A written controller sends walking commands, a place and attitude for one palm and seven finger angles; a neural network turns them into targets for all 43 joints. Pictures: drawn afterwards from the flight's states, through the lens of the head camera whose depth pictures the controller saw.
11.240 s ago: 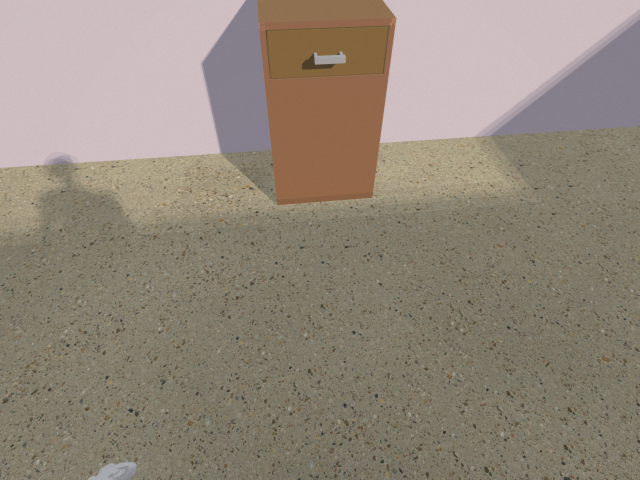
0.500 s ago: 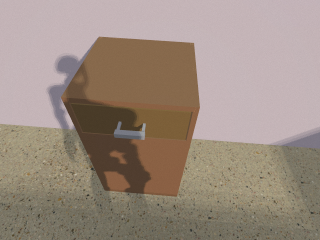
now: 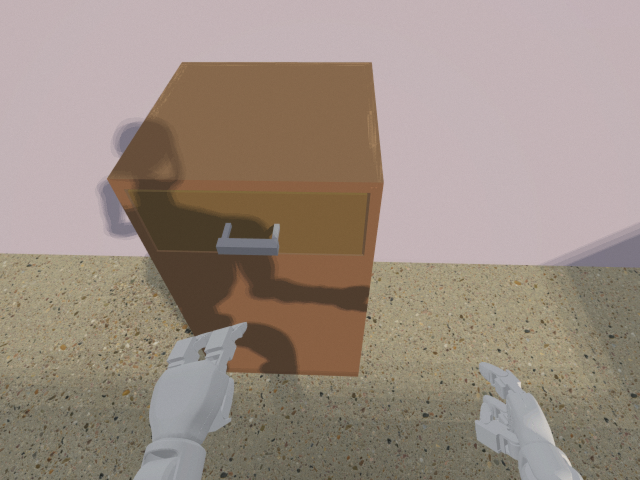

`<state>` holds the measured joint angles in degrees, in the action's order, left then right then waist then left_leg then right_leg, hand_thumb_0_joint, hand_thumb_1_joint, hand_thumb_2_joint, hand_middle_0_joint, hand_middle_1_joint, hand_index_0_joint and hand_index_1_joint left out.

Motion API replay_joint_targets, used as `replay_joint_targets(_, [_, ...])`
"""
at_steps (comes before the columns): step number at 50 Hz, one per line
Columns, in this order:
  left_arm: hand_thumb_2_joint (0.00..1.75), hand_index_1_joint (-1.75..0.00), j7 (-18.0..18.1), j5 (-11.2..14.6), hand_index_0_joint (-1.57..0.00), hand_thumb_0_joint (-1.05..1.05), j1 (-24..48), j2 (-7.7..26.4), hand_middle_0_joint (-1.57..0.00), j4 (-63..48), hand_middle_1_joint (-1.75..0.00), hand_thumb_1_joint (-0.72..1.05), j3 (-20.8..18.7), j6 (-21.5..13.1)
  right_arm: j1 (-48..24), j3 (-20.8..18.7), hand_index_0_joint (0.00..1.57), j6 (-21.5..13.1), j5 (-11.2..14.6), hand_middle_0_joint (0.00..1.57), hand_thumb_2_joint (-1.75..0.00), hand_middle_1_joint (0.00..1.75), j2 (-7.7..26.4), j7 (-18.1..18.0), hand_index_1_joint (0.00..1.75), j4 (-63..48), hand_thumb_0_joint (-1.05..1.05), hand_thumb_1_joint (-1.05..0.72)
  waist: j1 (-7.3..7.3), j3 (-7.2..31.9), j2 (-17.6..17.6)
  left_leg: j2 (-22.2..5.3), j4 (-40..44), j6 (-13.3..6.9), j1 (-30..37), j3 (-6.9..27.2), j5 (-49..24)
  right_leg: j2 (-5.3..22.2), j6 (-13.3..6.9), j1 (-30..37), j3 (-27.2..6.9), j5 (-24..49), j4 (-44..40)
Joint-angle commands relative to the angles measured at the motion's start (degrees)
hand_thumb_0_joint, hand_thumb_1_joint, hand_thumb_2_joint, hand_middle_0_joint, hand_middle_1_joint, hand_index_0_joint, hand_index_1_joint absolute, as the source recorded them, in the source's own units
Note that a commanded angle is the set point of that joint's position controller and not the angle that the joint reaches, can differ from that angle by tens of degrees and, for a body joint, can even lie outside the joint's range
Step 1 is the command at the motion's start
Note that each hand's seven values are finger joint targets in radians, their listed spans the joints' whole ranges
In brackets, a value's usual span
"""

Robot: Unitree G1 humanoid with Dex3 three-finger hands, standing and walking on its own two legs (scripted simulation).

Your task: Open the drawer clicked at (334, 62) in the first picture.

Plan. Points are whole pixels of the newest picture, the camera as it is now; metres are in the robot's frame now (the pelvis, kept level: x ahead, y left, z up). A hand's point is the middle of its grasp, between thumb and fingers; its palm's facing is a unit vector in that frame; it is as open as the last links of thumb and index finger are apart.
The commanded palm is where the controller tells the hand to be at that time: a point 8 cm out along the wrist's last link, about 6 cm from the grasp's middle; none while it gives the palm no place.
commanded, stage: raise the hand with hooked fingers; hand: left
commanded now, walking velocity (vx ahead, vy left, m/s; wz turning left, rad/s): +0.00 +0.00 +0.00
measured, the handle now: (250, 237) +0.52 +0.18 -0.05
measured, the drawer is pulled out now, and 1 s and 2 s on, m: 0.00 0.00 0.00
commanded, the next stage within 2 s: move the hooked fingers above the handle in 1.50 s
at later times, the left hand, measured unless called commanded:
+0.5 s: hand (170, 373) +0.24 +0.21 +0.01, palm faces -0.03 -0.12 -0.99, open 11.4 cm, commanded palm +0.22 +0.23 +0.08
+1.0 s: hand (118, 297) +0.30 +0.28 +0.09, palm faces +0.06 -0.07 -1.00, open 13.7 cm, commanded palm +0.27 +0.28 +0.14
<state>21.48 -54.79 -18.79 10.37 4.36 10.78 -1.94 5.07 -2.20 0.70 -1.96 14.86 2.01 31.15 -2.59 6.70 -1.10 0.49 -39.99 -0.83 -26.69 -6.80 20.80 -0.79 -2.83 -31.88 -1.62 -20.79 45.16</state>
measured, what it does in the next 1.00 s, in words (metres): stands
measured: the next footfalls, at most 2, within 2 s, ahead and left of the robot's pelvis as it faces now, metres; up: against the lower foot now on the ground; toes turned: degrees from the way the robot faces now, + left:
none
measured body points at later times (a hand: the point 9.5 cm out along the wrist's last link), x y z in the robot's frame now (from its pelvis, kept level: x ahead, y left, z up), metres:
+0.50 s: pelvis +0.00 -0.01 +0.01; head +0.03 -0.04 +0.45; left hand +0.23 +0.22 +0.07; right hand +0.19 -0.21 -0.11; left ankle -0.01 +0.11 -0.71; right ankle +0.02 -0.09 -0.71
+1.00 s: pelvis +0.02 +0.02 +0.02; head +0.04 +0.00 +0.47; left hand +0.29 +0.28 +0.14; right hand +0.24 -0.17 -0.08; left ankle -0.01 +0.11 -0.71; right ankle +0.02 -0.09 -0.71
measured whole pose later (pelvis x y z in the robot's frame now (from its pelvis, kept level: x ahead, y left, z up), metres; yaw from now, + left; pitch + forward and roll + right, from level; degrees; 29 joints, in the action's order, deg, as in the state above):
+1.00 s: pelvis +0.02 +0.02 +0.02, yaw +3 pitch +3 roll +0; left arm 9.0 -56.1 1.8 24.4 4.1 5.4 3.6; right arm 4.8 0.2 7.9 -0.1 12.6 -1.3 34.0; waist -4.9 1.4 3.8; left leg 1.9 -30.9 -2.4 -16.0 -2.8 17.8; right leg 0.4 -1.0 -17.9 1.9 -17.2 32.3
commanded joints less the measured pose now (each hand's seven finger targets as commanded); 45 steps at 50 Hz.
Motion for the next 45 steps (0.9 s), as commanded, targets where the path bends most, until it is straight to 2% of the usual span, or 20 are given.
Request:
replay_joint_targets(1, [0.69,-0.62,7.4,-7.78,-0.24,0.0,-0.29,13.86,-0.24,-13.44,-0.62,0.41,-9.66,0.98,-7.29,-0.73,0.2,4.27,-0.51,0.2,-0.9,0.3,3.15,0.81,0.3,-11.75,0.0,-0.9,-5.98,7.87,8.16,3.36,1.24,0.55,-0.76,3.6,-10.59,-0.55,-3.03,7.0,-6.65,9.65,-5.31])
replay_joint_targets(2, [0.68,-0.63,8.9,-8.72,-0.24,0.0,1.72,14.64,-0.24,-15.32,-0.63,0.39,-10.29,1.1,-6.42,-0.75,0.2,4.42,-0.73,0.2,-0.9,0.3,2.68,0.49,0.3,-11.97,0.0,-0.9,-5.58,11.57,10.48,3.26,-0.03,0.27,1.43,4.0,-11.97,-0.91,-3.08,6.83,-6.99,11.22,-4.51])
replay_joint_targets(3, [0.67,-0.64,10.34,-9.77,-0.24,0.0,7.0,16.53,-0.24,-18.26,-0.64,0.36,-11.54,1.18,-6.51,-0.74,0.2,4.73,-1.23,0.2,-0.9,0.3,2.7,0.01,0.3,-11.28,0.0,-0.9,-4.4,13.43,9.08,3.35,-1.77,0.06,1.54,4.93,-11.73,-1.05,-2.85,5.37,-8.06,10.43,-4.14])
replay_joint_targets(4, [0.66,-0.66,11.4,-10.14,-0.24,0.0,10.66,15.51,-0.24,-19.0,-0.66,0.34,-10.4,1.16,-6.86,-0.82,0.2,4.53,-1.53,0.2,-0.9,0.3,2.56,-0.33,0.3,-10.66,0.0,-0.9,-2.8,14.54,8.06,3.06,-3.15,-0.26,2.63,5.68,-11.37,-0.81,-2.51,3.39,-9.04,9.85,-4.22])
replay_joint_targets(7, [0.63,-0.7,12.34,-10.77,-0.25,0.0,18.65,15.85,-0.25,-18.92,-0.7,0.27,-9.39,-0.79,-7.41,-0.97,0.2,3.22,-2.56,0.2,-0.9,0.3,2.74,-0.79,0.3,-9.02,0.0,-0.9,1.03,12.14,4.03,2.93,-6.77,-0.96,2.68,6.9,-7.68,0.24,-1.38,-2.83,-9.83,4.37,-5.79])
replay_joint_targets(8, [0.62,-0.72,11.86,-9.93,-0.25,0.0,21.73,14.49,-0.25,-19.66,-0.72,0.25,-7.59,-1.66,-7.59,-0.83,0.2,2.85,-2.73,0.2,-0.9,0.3,2.68,-1.0,0.3,-8.71,0.0,-0.9,2.45,10.79,1.91,2.99,-7.37,-1.26,2.33,7.61,-6.0,0.36,-1.0,-4.11,-9.82,2.15,-6.7])
replay_joint_targets(10, [0.6,-0.75,9.78,-6.8,-0.25,0.0,20.44,12.92,-0.25,-16.7,-0.75,0.2,-5.56,-2.56,-7.46,-0.84,0.2,1.8,-2.31,0.2,-0.9,0.3,3.03,-1.56,0.3,-8.28,0.0,-0.9,3.49,8.52,-0.6,2.95,-6.52,-1.88,0.7,7.16,-3.86,0.79,-0.01,-1.87,-7.71,2.5,-8.15])
replay_joint_targets(13, [0.57,-0.8,4.53,-2.7,-0.25,0.0,15.8,11.1,-0.25,-11.05,-0.8,0.13,-4.16,1.15,-7.78,-0.41,0.2,1.88,-1.16,0.2,-0.9,0.3,3.21,-2.47,0.3,-8.16,0.0,-0.9,2.7,7.97,-4.67,3.04,-2.91,-1.99,-1.04,6.73,-3.86,1.02,1.01,4.95,-5.96,5.56,-10.52])
replay_joint_targets(15, [0.55,-0.82,1.04,-2.8,-0.26,0.0,12.76,14.91,-0.26,-8.58,-0.82,0.08,-6.69,4.25,-7.47,0.2,0.2,3.12,-0.52,0.2,-0.9,0.3,3.36,-2.86,0.3,-7.99,0.0,-0.9,-0.04,7.97,-8.19,3.06,0.1,-1.55,-2.49,5.87,-4.81,1.68,1.4,11.0,-7.02,6.8,-12.36])
replay_joint_targets(18, [0.52,-0.87,-1.85,-3.74,-0.26,0.0,9.76,20.69,-0.26,-6.81,-0.87,0.01,-11.95,5.69,-7.7,1.58,0.2,3.67,0.16,0.2,-0.9,0.3,3.37,-3.29,0.3,-7.88,0.0,-0.9,-3.0,8.31,-6.88,2.88,3.41,-1.03,-2.86,5.22,-7.0,2.03,1.3,17.48,-7.92,10.07,-12.6])
replay_joint_targets(20, [0.5,-0.9,-2.38,-4.0,-0.27,0.0,8.82,20.96,-0.27,-7.75,-0.9,-0.03,-12.73,4.83,-7.38,2.02,0.2,3.48,0.37,0.2,-0.9,0.3,2.66,-3.27,0.3,-7.78,0.0,-0.9,-3.93,6.77,-4.26,2.7,5.32,-0.78,-2.28,5.3,-7.88,2.1,1.08,18.81,-7.11,11.39,-12.51])
replay_joint_targets(24, [0.46,-0.96,-1.34,-3.86,-0.27,0.0,13.93,21.46,-0.27,-14.03,-0.96,-0.13,-14.52,2.69,-7.14,0.92,0.2,3.33,-0.13,0.2,-0.9,0.3,2.79,-3.45,0.3,-7.4,0.0,-0.9,-3.6,8.05,0.24,2.52,6.73,-1.03,1.19,5.26,-10.81,1.95,0.65,20.29,-6.17,15.22,-13.15])
replay_joint_targets(26, [0.44,-0.99,-0.47,-3.34,-0.28,0.0,16.9,20.92,-0.28,-15.37,-0.99,-0.17,-14.35,1.32,-6.46,0.22,0.2,2.87,-0.2,0.2,-0.9,0.3,3.05,-3.5,0.3,-6.56,0.0,-0.9,-2.42,8.69,1.68,2.57,6.68,-1.19,3.07,5.44,-12.03,1.77,0.53,19.56,-5.7,17.01,-13.13])
replay_joint_targets(27, [0.43,-1.0,0.0,-2.99,-0.28,0.0,17.66,20.83,-0.28,-15.79,-1.0,-0.2,-14.47,0.67,-5.85,-0.12,0.2,2.59,-0.29,0.2,-0.9,0.3,3.16,-3.55,0.3,-6.29,0.0,-0.9,-2.18,9.85,1.48,2.5,6.65,-1.33,4.18,5.35,-12.58,1.74,0.61,19.5,-4.97,17.43,-13.06])
replay_joint_targets(30, [0.4,-1.05,0.6,-2.73,-0.28,0.0,20.41,19.9,-0.28,-14.31,-1.05,-0.27,-13.22,-0.03,-5.17,-0.85,0.2,2.21,-0.16,0.2,-0.9,0.3,3.7,-3.54,0.3,-5.11,0.0,-0.9,-0.89,8.6,0.94,2.38,6.9,-1.39,5.81,5.5,-12.76,1.36,0.62,16.66,-3.44,15.82,-13.5])
replay_joint_targets(32, [0.38,-1.08,0.23,-2.83,-0.29,0.0,21.66,20.01,-0.29,-13.67,-1.08,-0.31,-12.68,0.31,-4.77,-1.33,0.2,2.17,0.02,0.2,-0.9,0.3,4.17,-3.34,0.3,-4.55,0.0,-0.9,-0.98,9.54,1.74,2.2,7.18,-1.34,7.32,5.45,-14.27,1.12,0.44,16.26,-2.18,16.64,-13.12])
replay_joint_targets(37, [0.33,-1.15,-2.84,-2.38,-0.29,0.0,23.33,21.06,-0.29,-13.98,-1.15,-0.43,-11.86,3.11,-5.29,-1.57,0.2,3.0,0.76,0.2,-0.9,0.3,4.8,-3.14,0.3,-4.73,0.0,-0.9,-1.74,10.74,1.65,1.54,8.87,-1.13,10.6,5.77,-19.06,0.84,0.34,18.05,-0.16,19.73,-13.03])
replay_joint_targets(39, [0.31,-1.18,-4.62,-1.94,-0.3,0.0,23.77,21.69,-0.3,-12.11,-1.18,-0.48,-12.05,4.58,-5.54,-1.12,0.2,3.59,1.27,0.2,-0.9,0.3,4.77,-3.31,0.3,-4.78,0.0,-0.9,-1.88,8.48,-0.03,1.32,10.01,-1.02,10.52,5.9,-19.43,0.69,0.51,18.52,0.47,19.75,-13.73])
replay_joint_targets(43, [0.3,-1.2,-7.43,-1.85,-0.3,0.0,28.86,24.9,-0.3,-12.46,-1.2,-0.5,-13.97,5.7,-5.99,-0.38,0.2,4.57,1.62,0.2,-0.9,0.3,4.87,-3.64,0.3,-5.25,0.0,-0.9,-2.28,7.47,1.32,0.99,11.89,-0.78,12.2,6.3,-21.37,0.44,0.3,20.0,1.2,19.97,-14.85])
replay_joint_targets(45, [0.3,-1.2,-8.74,-1.84,-0.3,0.0,31.92,24.89,-0.3,-11.8,-1.2,-0.5,-13.14,5.91,-5.81,0.06,0.2,5.05,1.73,0.2,-0.9,0.3,4.5,-3.79,0.3,-5.02,0.0,-0.9,-1.75,6.78,2.21,0.78,12.4,-0.59,13.51,6.3,-22.18,0.38,0.29,19.72,1.66,19.72,-15.42])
